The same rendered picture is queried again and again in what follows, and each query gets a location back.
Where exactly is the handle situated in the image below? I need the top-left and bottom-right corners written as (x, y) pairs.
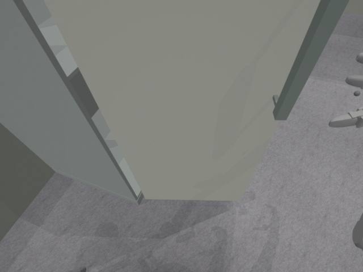
top-left (273, 0), bottom-right (349, 120)

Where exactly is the robot right hand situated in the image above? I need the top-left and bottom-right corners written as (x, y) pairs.
top-left (329, 52), bottom-right (363, 128)

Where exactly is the fridge door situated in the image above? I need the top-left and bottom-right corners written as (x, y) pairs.
top-left (44, 0), bottom-right (320, 201)

